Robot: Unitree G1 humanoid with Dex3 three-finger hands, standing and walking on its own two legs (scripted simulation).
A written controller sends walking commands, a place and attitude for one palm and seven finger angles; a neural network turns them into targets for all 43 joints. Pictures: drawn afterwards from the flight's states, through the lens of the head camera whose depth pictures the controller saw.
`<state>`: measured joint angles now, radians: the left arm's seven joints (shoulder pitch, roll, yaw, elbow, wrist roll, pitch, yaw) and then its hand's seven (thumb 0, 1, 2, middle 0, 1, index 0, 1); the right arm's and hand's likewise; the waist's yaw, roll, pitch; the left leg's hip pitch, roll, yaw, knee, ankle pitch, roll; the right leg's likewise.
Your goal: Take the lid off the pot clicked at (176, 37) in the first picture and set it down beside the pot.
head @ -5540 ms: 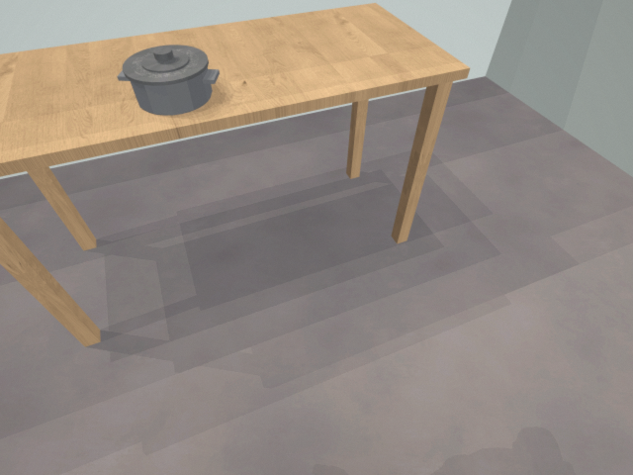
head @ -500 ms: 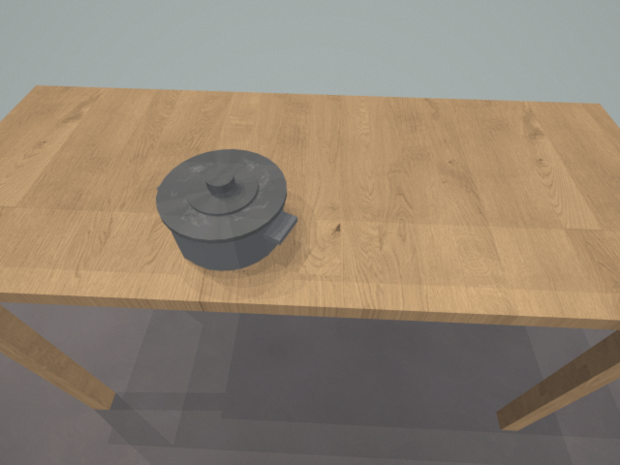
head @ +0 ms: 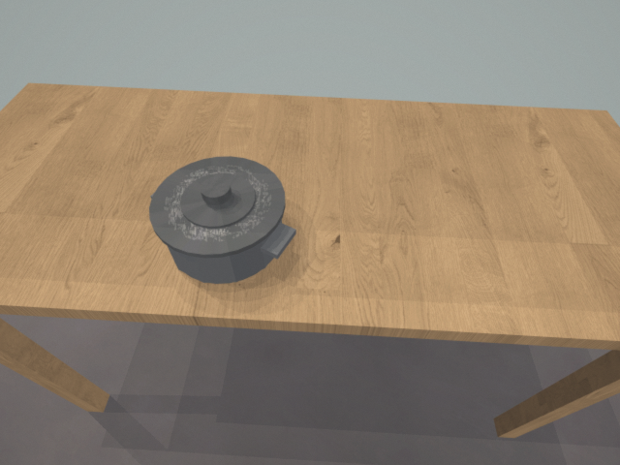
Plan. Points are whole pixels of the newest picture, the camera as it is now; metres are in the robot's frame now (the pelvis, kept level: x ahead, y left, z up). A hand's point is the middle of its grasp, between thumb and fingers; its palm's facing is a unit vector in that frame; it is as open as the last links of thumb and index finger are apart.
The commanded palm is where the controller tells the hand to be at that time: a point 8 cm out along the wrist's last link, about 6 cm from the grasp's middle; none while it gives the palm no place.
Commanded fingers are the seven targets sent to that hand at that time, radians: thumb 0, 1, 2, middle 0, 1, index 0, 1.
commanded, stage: look again from close up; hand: left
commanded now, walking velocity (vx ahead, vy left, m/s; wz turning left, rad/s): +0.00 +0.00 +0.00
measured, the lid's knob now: (216, 190) +0.44 +0.16 +0.10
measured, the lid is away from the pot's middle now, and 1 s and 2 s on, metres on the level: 0.00 0.00 0.00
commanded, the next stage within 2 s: lift the closed hand beside the body in 0.80 s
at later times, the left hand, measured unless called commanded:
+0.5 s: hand out of the picture -0.01 +0.16 -0.18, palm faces +0.03 -0.99 -0.16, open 7.4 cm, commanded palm none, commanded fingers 0.00 0.90 0.90 -0.20 -0.30 -0.20 -0.30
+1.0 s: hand out of the picture +0.03 +0.20 -0.14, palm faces +0.10 -0.95 -0.28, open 7.1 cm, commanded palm +0.08 +0.23 -0.05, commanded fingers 0.00 0.90 0.90 -0.46 -0.59 -0.46 -0.59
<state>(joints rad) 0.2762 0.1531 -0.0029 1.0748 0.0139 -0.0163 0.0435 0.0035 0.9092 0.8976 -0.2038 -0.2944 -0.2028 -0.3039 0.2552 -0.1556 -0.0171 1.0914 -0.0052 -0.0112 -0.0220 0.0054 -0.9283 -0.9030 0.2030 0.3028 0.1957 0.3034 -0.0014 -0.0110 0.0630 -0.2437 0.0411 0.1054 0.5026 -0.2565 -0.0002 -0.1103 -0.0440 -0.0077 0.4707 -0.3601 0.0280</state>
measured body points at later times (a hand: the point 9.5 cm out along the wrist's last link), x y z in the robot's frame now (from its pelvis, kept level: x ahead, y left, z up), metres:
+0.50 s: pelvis +0.00 +0.00 +0.00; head +0.03 +0.01 +0.45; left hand -0.01 +0.21 -0.16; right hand +0.00 -0.22 -0.16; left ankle +0.01 +0.12 -0.74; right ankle -0.07 -0.14 -0.74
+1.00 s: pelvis -0.01 +0.01 +0.00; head +0.01 +0.01 +0.45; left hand +0.02 +0.25 -0.12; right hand +0.01 -0.22 -0.15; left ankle +0.01 +0.12 -0.74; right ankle -0.07 -0.14 -0.74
